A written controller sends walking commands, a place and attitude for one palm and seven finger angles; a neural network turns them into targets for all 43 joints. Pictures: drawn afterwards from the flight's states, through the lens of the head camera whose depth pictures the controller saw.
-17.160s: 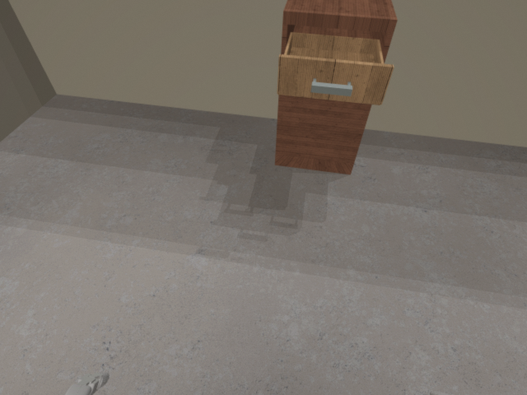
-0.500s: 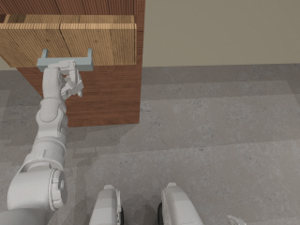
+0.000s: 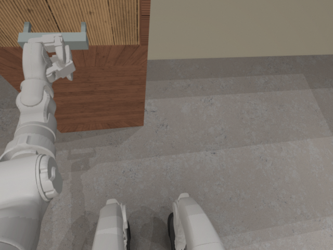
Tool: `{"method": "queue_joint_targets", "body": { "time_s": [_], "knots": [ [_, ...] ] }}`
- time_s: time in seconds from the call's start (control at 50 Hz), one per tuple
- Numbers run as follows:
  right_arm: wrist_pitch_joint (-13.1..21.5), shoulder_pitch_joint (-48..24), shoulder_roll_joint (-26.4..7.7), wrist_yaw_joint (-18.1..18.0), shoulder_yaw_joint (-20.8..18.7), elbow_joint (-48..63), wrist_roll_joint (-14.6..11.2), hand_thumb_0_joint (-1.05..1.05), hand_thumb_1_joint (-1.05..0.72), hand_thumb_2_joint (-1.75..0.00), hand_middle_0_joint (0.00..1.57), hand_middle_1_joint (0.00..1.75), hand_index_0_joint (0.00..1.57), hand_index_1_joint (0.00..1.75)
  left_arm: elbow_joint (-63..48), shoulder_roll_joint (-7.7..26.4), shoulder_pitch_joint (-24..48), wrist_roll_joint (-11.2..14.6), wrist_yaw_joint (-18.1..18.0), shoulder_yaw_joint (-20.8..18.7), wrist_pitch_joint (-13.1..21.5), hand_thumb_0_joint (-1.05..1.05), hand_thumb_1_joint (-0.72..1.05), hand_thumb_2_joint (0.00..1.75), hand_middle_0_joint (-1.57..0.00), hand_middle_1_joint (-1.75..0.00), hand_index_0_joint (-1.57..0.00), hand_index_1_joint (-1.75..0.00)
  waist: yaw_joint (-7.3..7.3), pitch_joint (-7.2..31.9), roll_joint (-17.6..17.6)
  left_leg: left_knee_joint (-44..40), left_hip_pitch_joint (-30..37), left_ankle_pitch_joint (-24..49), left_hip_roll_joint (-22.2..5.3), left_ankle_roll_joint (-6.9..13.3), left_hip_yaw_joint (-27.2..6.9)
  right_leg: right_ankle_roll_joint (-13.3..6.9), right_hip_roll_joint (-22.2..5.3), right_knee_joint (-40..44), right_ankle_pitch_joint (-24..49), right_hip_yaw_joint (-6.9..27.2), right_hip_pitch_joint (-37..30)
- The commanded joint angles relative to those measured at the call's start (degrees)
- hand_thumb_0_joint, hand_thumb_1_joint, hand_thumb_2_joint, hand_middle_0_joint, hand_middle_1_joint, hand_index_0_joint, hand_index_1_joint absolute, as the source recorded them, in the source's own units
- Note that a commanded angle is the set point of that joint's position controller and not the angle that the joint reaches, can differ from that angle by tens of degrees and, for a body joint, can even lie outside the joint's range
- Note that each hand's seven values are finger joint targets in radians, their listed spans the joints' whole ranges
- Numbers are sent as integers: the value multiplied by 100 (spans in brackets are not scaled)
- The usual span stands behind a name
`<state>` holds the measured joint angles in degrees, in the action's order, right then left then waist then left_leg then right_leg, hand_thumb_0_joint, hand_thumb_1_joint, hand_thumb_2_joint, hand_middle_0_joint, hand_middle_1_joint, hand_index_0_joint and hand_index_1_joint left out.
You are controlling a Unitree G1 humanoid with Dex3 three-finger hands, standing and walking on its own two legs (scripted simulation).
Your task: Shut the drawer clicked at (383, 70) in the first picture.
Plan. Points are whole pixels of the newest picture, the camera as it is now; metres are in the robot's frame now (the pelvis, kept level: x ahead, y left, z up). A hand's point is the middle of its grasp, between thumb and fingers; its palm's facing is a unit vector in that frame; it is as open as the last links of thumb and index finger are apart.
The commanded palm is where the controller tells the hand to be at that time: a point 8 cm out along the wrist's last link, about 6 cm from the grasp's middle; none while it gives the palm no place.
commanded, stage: push the drawer shut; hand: left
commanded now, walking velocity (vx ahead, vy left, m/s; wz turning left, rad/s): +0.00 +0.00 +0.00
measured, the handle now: (55, 33) +0.61 +0.20 +0.05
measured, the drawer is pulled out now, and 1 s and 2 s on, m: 0.00 0.00 0.00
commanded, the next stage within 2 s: pull the fist back off the drawer in 0.06 s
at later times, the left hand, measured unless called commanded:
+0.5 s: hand (70, 62) +0.53 +0.17 +0.05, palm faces +0.03 -1.00 -0.04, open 3.1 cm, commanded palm +0.51 +0.19 +0.06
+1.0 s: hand (70, 72) +0.50 +0.17 +0.05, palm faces +0.05 -1.00 -0.03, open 3.3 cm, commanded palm +0.46 +0.21 +0.07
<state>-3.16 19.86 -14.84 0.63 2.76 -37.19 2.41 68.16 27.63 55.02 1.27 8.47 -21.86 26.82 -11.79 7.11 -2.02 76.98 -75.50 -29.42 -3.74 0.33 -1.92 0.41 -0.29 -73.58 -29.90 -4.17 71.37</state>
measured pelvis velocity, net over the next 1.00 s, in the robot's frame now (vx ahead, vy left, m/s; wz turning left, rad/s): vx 0.03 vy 0.00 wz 0.01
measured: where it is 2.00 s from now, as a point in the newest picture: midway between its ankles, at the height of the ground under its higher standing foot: (150, 248)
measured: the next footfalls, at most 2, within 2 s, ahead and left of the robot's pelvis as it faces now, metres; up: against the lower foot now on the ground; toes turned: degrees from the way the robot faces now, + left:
none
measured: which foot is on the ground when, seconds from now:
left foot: down 0.00-1.00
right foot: down 0.00-1.00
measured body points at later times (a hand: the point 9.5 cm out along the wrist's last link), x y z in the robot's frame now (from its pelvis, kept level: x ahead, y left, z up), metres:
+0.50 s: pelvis -0.02 +0.01 -0.01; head +0.15 +0.05 +0.41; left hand +0.52 +0.22 +0.05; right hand -0.01 -0.25 -0.11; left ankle +0.05 +0.12 -0.60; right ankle +0.04 -0.13 -0.60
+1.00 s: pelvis +0.03 +0.00 +0.02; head +0.17 +0.02 +0.44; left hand +0.49 +0.22 +0.05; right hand +0.09 -0.26 -0.10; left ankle +0.05 +0.12 -0.60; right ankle +0.04 -0.13 -0.60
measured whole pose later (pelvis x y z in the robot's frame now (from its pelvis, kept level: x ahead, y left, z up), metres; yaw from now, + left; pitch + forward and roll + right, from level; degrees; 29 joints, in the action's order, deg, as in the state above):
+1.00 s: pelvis +0.03 +0.00 +0.02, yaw +1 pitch +26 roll -3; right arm -5.1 16.3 -14.3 1.9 0.6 -35.0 1.3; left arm 54.6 19.0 40.8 4.7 6.0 -17.4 28.5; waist -7.9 8.3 -1.2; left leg 73.0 -68.2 -30.8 -3.3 0.1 -0.8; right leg 0.5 -0.5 -70.3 -31.5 -3.1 64.8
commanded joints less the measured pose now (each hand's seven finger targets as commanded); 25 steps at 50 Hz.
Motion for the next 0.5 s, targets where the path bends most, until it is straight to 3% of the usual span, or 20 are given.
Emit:
{"method": "queue_joint_targets", "body": {
  "time_s": [0.0,0.04,0.1,0.14,0.22,0.24,0.26,0.4,0.48],
  "knots": [
    [135,1029,-1112,-106,-381,192,11,0,-90,-90,20,30,20,30,-1279,1502,3785,53,-293,-34,310,0,90,90,-140,-160,-140,-160,-520,2882,-937,-804,2397,823,194,189,-285,-141,280,1046,635,169,-590],
    [178,1048,-1135,-117,-372,156,24,0,-90,-90,20,30,20,30,-1343,1331,4070,28,-313,166,326,0,90,90,-140,-160,-140,-160,-630,2979,-1092,-824,2641,753,180,179,-392,-148,276,983,581,115,-270],
    [235,1054,-1157,-136,-343,147,48,0,-90,-90,20,30,20,30,-1370,1465,4291,13,-350,167,317,0,90,90,-140,-160,-140,-160,-632,3101,-1371,-825,2752,693,181,158,-458,-179,274,938,540,94,-140],
    [263,1064,-1173,-142,-332,129,46,0,-90,-90,20,30,20,30,-1344,1382,4436,-7,-369,282,286,0,90,90,-140,-160,-140,-160,-715,3161,-1438,-849,2871,623,170,152,-511,-178,270,937,512,75,6],
    [300,1069,-1180,-101,-346,141,86,0,-90,-90,20,30,20,30,-1373,1175,4337,-5,-379,355,231,0,90,90,-140,-160,-140,-160,-625,3288,-1606,-930,3104,592,165,122,-631,-217,244,878,517,11,87],
    [285,1074,-1212,-92,-349,120,95,0,-90,-90,20,30,20,30,-1423,1329,4327,-32,-383,245,233,0,90,90,-140,-160,-140,-160,-561,3411,-1631,-952,3208,616,144,88,-681,-225,238,849,534,-11,90],
    [281,1041,-1206,-69,-358,150,91,0,-90,-90,20,30,20,30,-1390,1146,4258,-21,-373,373,210,0,90,90,-140,-160,-140,-160,-551,3391,-1681,-1001,3251,517,150,72,-714,-228,231,863,501,-13,144],
    [251,958,-1198,-18,-332,249,71,0,-90,-90,20,30,20,30,-1244,1264,3670,14,-432,128,121,0,90,90,-140,-160,-140,-160,-370,3048,-1135,-1083,2651,127,182,116,-561,-213,234,970,271,23,-283],
    [203,905,-1166,36,-378,334,62,0,-90,-90,20,30,20,30,-1501,1018,3135,59,-444,165,247,0,90,90,-140,-160,-140,-160,-185,3166,-1191,-1175,2944,384,164,70,-555,-232,231,965,404,5,-351]
  ]
}}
